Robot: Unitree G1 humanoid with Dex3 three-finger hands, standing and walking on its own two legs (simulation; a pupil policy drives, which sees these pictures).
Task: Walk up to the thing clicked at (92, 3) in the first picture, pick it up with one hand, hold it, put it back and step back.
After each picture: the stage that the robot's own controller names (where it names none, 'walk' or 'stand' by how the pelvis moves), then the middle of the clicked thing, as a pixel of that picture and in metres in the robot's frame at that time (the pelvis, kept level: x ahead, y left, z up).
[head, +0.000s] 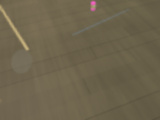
stand; (93, 6) +2.22 -0.14 -0.72
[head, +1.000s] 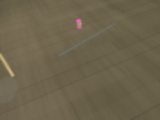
walk; (79, 24) +2.08 +0.22 -0.69
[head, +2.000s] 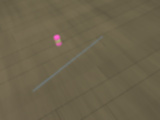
walk; (57, 40) +1.44 +0.48 -0.72
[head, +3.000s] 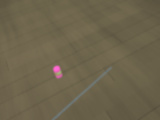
walk; (57, 72) +1.00 +0.39 -0.72
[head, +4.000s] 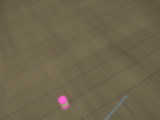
walk; (63, 102) +0.65 +0.29 -0.72
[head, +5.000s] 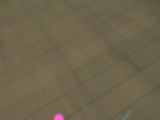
stand; out of the picture +0.42 +0.29 -0.71
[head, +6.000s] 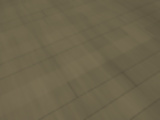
stand; out of the picture +0.35 +0.25 -0.71
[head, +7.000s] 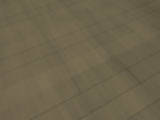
stand; out of the picture +0.38 +0.23 -0.72
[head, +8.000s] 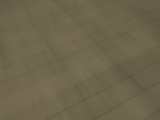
stand; out of the picture +0.38 +0.21 -0.72
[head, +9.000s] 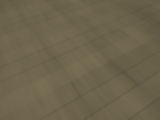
stand; out of the picture +0.40 +0.22 -0.73
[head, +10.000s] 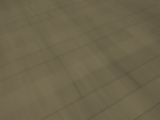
stand; out of the picture +0.38 +0.21 -0.73
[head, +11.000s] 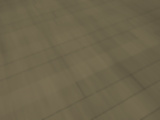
stand; out of the picture +0.39 +0.19 -0.73
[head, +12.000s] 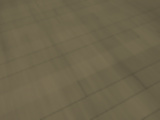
stand; out of the picture +0.38 +0.18 -0.73
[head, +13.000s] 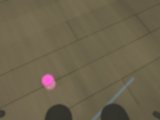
go down; (49, 82) +0.44 +0.20 -0.49
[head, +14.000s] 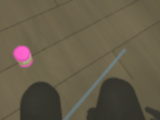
go down; (23, 57) +0.48 +0.25 -0.31
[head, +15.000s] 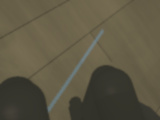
close in; out of the picture +0.45 +0.28 -0.25
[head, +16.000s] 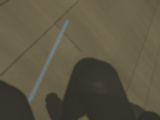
close; out of the picture +0.45 +0.31 -0.22
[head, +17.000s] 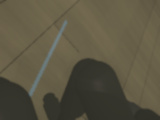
lift; out of the picture +0.43 +0.29 -0.23
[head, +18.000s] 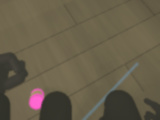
close; (37, 98) +0.31 +0.25 -0.36
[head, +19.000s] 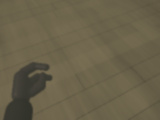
hold; out of the picture +0.28 +0.22 -0.67
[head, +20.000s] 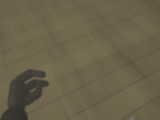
hold; out of the picture +0.30 +0.22 -0.67
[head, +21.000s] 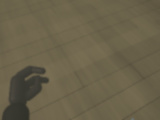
hold; out of the picture +0.28 +0.24 -0.68
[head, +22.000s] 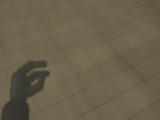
stand; out of the picture +0.28 +0.24 -0.68
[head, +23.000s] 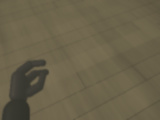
hold; out of the picture +0.29 +0.23 -0.68
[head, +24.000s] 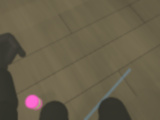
crouch; (34, 102) +0.32 +0.25 -0.46
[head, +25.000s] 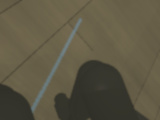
lower; out of the picture +0.31 +0.31 -0.23
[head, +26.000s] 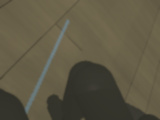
lower; out of the picture +0.30 +0.32 -0.24
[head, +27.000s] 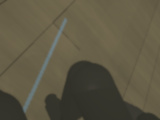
lower; out of the picture +0.30 +0.32 -0.24
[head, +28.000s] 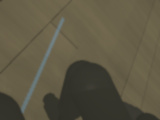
lower; out of the picture +0.30 +0.32 -0.24
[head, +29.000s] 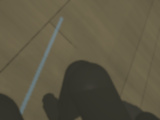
lower; out of the picture +0.30 +0.32 -0.24
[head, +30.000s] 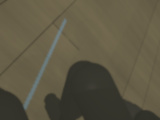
open; out of the picture +0.30 +0.32 -0.24
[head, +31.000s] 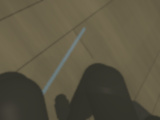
stand; out of the picture +0.31 +0.30 -0.25
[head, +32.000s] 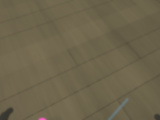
stand; out of the picture +0.31 +0.24 -0.59
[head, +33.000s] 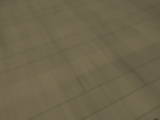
stand; out of the picture +0.28 +0.24 -0.67
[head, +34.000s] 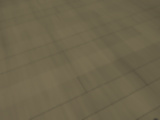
stand; out of the picture +0.28 +0.23 -0.67
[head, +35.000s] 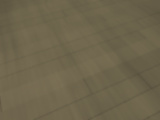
stand; out of the picture +0.30 +0.22 -0.72
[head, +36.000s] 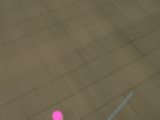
walk; (58, 117) +0.34 +0.18 -0.70
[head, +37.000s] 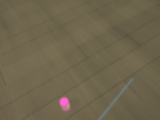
walk; (65, 104) +0.51 +0.22 -0.70
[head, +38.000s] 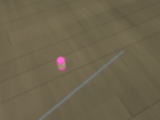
walk; (61, 63) +0.86 +0.24 -0.69
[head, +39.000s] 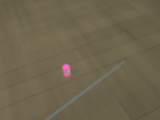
stand; (66, 70) +0.97 +0.21 -0.71
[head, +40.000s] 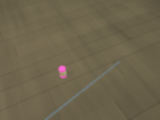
stand; (62, 72) +0.97 +0.24 -0.72
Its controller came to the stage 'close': yes
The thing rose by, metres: 0.19
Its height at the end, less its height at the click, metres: +0.00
